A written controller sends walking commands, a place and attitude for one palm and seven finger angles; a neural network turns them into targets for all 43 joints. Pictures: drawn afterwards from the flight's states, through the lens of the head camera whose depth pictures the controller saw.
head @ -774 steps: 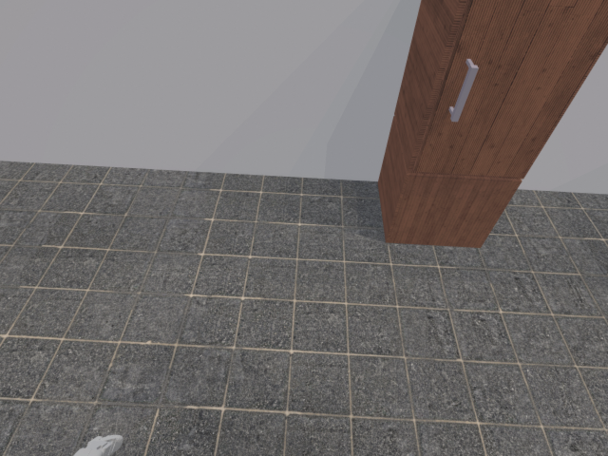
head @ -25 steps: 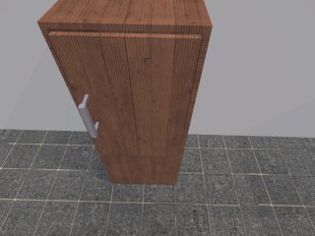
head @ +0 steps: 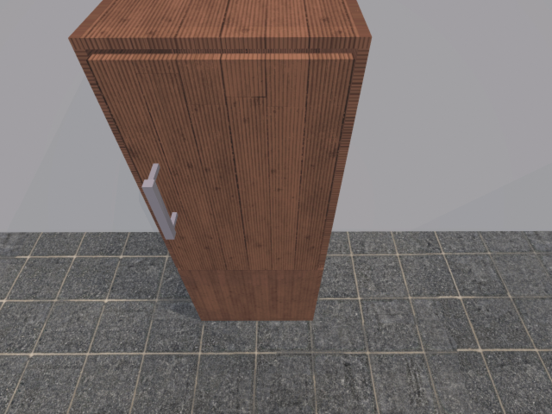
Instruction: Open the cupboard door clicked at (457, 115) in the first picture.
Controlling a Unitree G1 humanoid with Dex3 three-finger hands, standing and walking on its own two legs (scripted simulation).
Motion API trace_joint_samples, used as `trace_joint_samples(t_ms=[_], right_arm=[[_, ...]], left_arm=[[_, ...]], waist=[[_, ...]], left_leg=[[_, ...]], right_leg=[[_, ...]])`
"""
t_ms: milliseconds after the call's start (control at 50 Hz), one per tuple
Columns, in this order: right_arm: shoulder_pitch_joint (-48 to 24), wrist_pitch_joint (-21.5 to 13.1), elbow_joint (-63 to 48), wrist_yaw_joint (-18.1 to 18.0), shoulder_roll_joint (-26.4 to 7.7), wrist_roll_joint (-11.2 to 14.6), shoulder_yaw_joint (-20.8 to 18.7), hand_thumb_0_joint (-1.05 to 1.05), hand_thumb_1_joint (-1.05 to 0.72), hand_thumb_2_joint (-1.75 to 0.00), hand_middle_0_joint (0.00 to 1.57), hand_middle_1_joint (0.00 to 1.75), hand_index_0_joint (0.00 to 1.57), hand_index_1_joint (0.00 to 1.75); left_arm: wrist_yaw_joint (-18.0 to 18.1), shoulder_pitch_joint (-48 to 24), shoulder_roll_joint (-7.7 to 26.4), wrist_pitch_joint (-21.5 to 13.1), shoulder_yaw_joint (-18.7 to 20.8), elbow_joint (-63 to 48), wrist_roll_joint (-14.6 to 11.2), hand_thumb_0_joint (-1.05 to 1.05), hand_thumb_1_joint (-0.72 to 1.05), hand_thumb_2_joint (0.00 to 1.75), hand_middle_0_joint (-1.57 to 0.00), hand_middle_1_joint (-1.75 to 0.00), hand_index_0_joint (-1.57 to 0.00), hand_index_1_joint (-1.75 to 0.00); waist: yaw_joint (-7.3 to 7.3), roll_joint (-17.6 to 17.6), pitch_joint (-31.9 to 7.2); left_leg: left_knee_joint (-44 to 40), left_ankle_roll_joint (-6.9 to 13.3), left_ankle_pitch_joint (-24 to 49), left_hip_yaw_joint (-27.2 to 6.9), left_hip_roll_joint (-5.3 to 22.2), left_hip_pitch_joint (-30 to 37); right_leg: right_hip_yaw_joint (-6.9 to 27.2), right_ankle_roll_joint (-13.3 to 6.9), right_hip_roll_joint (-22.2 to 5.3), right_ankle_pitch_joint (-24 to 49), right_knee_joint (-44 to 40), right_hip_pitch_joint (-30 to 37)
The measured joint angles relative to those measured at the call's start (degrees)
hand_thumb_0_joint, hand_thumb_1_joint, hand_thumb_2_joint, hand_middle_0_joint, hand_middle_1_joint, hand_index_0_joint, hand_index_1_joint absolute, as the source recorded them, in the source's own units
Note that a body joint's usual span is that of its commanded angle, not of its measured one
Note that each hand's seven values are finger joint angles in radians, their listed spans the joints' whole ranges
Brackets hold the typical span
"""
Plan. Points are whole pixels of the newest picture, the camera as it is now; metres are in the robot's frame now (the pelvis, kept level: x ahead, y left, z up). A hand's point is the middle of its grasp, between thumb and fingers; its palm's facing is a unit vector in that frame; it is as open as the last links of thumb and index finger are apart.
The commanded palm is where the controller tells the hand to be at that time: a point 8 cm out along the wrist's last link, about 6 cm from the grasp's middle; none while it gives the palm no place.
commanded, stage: look again from close up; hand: left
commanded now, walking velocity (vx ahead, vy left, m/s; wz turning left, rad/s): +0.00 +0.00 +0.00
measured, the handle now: (163, 203) +0.48 +0.25 -0.02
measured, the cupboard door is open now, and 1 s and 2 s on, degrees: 0 0 0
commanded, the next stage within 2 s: raise the hand with hooked fingers in 0.36 s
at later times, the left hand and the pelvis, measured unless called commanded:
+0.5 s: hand out of the picture +0.00 +0.19 -0.16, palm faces +0.05 -0.98 -0.21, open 7.4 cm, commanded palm +0.10 +0.25 -0.07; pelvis +0.00 +0.02 +0.00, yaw -1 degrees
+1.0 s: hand out of the picture +0.13 +0.22 -0.07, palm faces +0.22 -0.97 -0.06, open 9.3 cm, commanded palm +0.14 +0.27 -0.05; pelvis -0.02 -0.02 -0.09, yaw +3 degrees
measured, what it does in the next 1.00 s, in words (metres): lowers itself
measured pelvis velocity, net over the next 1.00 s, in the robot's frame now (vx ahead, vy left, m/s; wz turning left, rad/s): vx -0.02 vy -0.02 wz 0.06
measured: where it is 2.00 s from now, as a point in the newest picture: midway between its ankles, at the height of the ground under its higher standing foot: outside the picture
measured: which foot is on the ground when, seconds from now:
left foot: down 0.00-1.00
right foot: down 0.00-1.00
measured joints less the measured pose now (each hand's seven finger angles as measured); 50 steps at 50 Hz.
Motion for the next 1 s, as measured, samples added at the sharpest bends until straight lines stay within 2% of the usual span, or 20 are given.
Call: trace_joint_samples(t_ms=[40, 100, 240, 360, 480, 500, 520, 540, 580, 620, 660, 720, 760, 800, 840, 880, 940, 1000], right_arm=[[0.5, -0.5, -0.3, 0.1, 0.4, -0.3, 0.1, 0.01, -0.92, -0.90, 0.19, 0.30, 0.20, 0.30], [2.4, -0.7, -0.5, 0.2, 0.7, -0.8, 0.7, 0.01, -0.93, -0.90, 0.19, 0.30, 0.20, 0.30], [4.1, -0.3, -0.1, 0.5, 1.1, -0.9, 1.7, 0.01, -0.92, -0.90, 0.19, 0.30, 0.20, 0.30], [4.6, -0.6, 1.0, 0.7, 1.6, -0.8, 2.2, 0.00, -0.91, -0.90, 0.20, 0.30, 0.20, 0.30], [4.2, -0.8, 2.3, 0.7, 1.5, -0.4, 2.3, 0.00, -0.91, -0.90, 0.20, 0.30, 0.20, 0.30], [4.8, -1.2, 0.2, 0.4, 1.4, 0.3, 2.6, 0.00, -0.91, -0.90, 0.20, 0.30, 0.20, 0.30], [5.8, -3.5, -1.9, -0.5, 1.4, 1.0, 2.9, 0.01, -0.91, -0.90, 0.20, 0.30, 0.21, 0.30], [6.6, -6.2, -3.3, -1.5, 1.2, 1.5, 2.8, 0.01, -0.91, -0.90, 0.20, 0.30, 0.21, 0.30], [6.8, -10.1, -5.7, -2.4, -0.1, 2.5, 2.0, 0.01, -0.91, -0.90, 0.20, 0.30, 0.21, 0.30], [5.4, -12.4, -8.9, -2.7, -2.1, 2.7, 1.3, 0.01, -0.91, -0.90, 0.20, 0.30, 0.21, 0.30], [2.9, -13.8, -12.4, -2.5, -3.7, 2.1, 0.2, 0.01, -0.91, -0.90, 0.20, 0.30, 0.21, 0.30], [-1.5, -14.6, -18.2, -0.9, -4.5, 1.2, -1.6, 0.01, -0.91, -0.90, 0.20, 0.30, 0.20, 0.30], [-4.0, -14.5, -22.2, 0.5, -4.4, 1.0, -2.8, 0.01, -0.91, -0.90, 0.20, 0.30, 0.20, 0.30], [-5.9, -14.4, -26.0, 1.5, -4.9, 1.0, -3.5, 0.01, -0.91, -0.90, 0.19, 0.30, 0.20, 0.30], [-7.2, -14.0, -29.3, 1.8, -5.7, 1.1, -3.9, 0.01, -0.91, -0.90, 0.19, 0.30, 0.20, 0.30], [-7.9, -13.6, -31.8, 1.5, -6.5, 1.1, -4.2, 0.01, -0.91, -0.90, 0.19, 0.30, 0.20, 0.30], [-8.2, -14.0, -33.4, 0.8, -6.9, 0.8, -4.1, 0.01, -0.91, -0.90, 0.19, 0.30, 0.20, 0.30], [-8.4, -14.6, -31.8, 0.1, -6.1, 0.2, -2.9, 0.01, -0.90, -0.90, 0.19, 0.30, 0.20, 0.30]], left_arm=[[-0.2, 0.0, 0.4, 1.0, 0.0, 0.3, -0.3, 0.01, 0.91, 0.90, -0.20, -0.30, -0.20, -0.30], [-0.5, 0.4, 0.6, 2.4, 0.1, 0.2, -0.3, 0.01, 0.91, 0.90, -0.20, -0.30, -0.20, -0.30], [-1.2, 0.9, 1.0, 2.5, -0.3, -0.6, 0.0, 0.01, 0.91, 0.90, -0.20, -0.30, -0.20, -0.30], [-1.3, 1.8, 1.0, 2.5, -0.4, 0.2, -0.1, 0.01, 0.91, 0.90, -0.20, -0.30, -0.20, -0.30], [-0.8, 2.3, 0.3, 1.9, -0.6, 1.6, -0.2, 0.01, 0.91, 0.90, -0.20, -0.30, -0.20, -0.30], [-0.8, 5.2, 0.3, 4.8, 0.1, -7.0, -2.6, 0.01, 0.91, 0.90, -0.20, -0.30, -0.20, -0.30], [0.1, 8.4, 0.7, 5.4, 1.0, -17.1, -4.0, 0.02, 0.91, 0.89, -0.20, -0.30, -0.20, -0.30], [1.6, 10.3, 1.3, 4.0, 1.4, -25.3, -5.0, 0.02, 0.92, 0.89, -0.20, -0.31, -0.21, -0.31], [4.0, 11.0, 2.1, 2.1, 1.7, -37.2, -7.3, 0.03, 0.91, 0.89, -0.20, -0.31, -0.21, -0.31], [3.8, 8.8, 2.1, -0.6, 2.7, -45.3, -9.0, 0.03, 0.89, 0.88, -0.20, -0.33, -0.21, -0.33], [1.9, 5.1, 2.1, -5.9, 4.8, -49.2, -9.7, 0.03, 0.86, 0.86, -0.20, -0.35, -0.21, -0.35], [-4.6, 1.9, 2.4, -16.4, 8.5, -51.2, -12.1, 0.02, 0.80, 0.84, -0.21, -0.38, -0.21, -0.38], [-11.3, 2.4, 2.7, -23.1, 10.3, -51.5, -13.9, 0.01, 0.76, 0.83, -0.21, -0.41, -0.21, -0.41], [-17.8, 4.3, 3.1, -28.0, 11.3, -50.6, -14.9, 0.01, 0.71, 0.81, -0.21, -0.43, -0.21, -0.43], [-22.4, 7.1, 3.7, -28.9, 11.9, -49.5, -15.4, 0.01, 0.67, 0.79, -0.22, -0.46, -0.22, -0.46], [-24.5, 9.9, 4.0, -27.6, 12.7, -48.8, -16.2, 0.01, 0.62, 0.77, -0.22, -0.49, -0.22, -0.49], [-23.7, 12.9, 3.9, -27.4, 14.6, -50.6, -17.2, 0.01, 0.54, 0.74, -0.23, -0.53, -0.23, -0.53], [-22.2, 12.9, 4.3, -30.7, 15.9, -56.2, -18.5, 0.02, 0.47, 0.71, -0.23, -0.58, -0.23, -0.58]], waist=[[-0.14, -1.0, -0.4], [0.37, -1.9, -2.2], [0.87, -1.9, -2.5], [0.76, -1.9, -1.5], [0.83, -1.8, -0.9], [0.59, -2.0, -0.9], [0.84, -2.7, -1.1], [1.14, -3.1, -1.6], [0.86, -3.2, -3.3], [-0.03, -2.4, -4.6], [-0.95, -2.0, -6.6], [-1.18, -3.4, -10.0], [-0.93, -5.1, -10.8], [-0.55, -6.4, -11.0], [0.31, -7.3, -11.1], [1.40, -7.7, -11.0], [3.08, -7.1, -10.7], [4.60, -5.9, -10.3]], left_leg=[[-0.7, 0.5, 2.7, 0.6, -1.1, 0.7], [-1.6, 1.4, 2.6, 1.6, -2.5, 1.9], [-6.0, 2.7, 5.2, 2.9, -4.7, 2.8], [-7.9, 2.9, 6.2, 3.1, -5.2, 2.8], [-7.1, 2.4, 5.3, 2.9, -4.4, 2.6], [-6.1, 2.3, 4.8, 2.7, -4.2, 1.9], [-5.7, 2.2, 4.5, 2.6, -4.3, 1.6], [-5.3, 2.0, 4.2, 2.4, -4.4, 1.3], [-3.9, 1.8, 3.6, 1.5, -4.6, 0.1], [-1.3, 1.7, 2.6, 0.4, -4.6, -1.9], [2.1, 1.6, 1.3, -0.1, -4.5, -5.4], [8.5, 1.0, -1.4, 0.7, -3.8, -12.6], [13.0, 0.5, -3.3, 1.1, -3.2, -16.8], [17.6, 0.2, -5.3, 0.8, -2.8, -20.9], [21.9, -0.3, -7.0, 0.3, -2.6, -24.9], [25.8, -0.6, -8.4, -0.5, -2.4, -28.7], [31.3, -0.9, -10.2, -2.6, -2.0, -34.0], [36.0, -1.4, -11.6, -4.7, -1.6, -38.2]], right_leg=[[0.6, 0.7, -1.1, -1.1, 2.2, -0.3], [1.6, 1.6, -2.4, -1.3, 2.5, 0.1], [3.0, 2.5, -4.4, -0.2, 1.7, -0.8], [3.2, 2.9, -4.8, 0.2, 1.0, -1.4], [2.9, 2.8, -4.1, -0.2, 0.6, -1.0], [2.7, 2.7, -4.0, -0.4, 1.1, -1.5], [2.7, 2.5, -4.0, -0.8, 1.9, -1.9], [2.5, 2.4, -4.1, -1.4, 2.6, -2.3], [1.5, 2.2, -4.5, -2.6, 4.2, -3.0], [0.4, 2.2, -4.7, -3.6, 5.8, -4.2], [-0.1, 2.0, -4.7, -4.7, 8.5, -7.2], [0.6, 1.4, -4.3, -7.2, 15.4, -15.1], [1.0, 0.9, -3.9, -9.2, 20.2, -19.7], [0.8, 0.4, -3.7, -11.1, 24.7, -23.7], [0.3, 0.0, -3.6, -12.8, 28.8, -27.5], [-0.5, -0.4, -3.6, -14.2, 32.2, -30.9], [-2.6, -1.0, -3.4, -15.8, 36.2, -34.8], [-4.6, -1.5, -3.0, -16.8, 39.1, -37.7]])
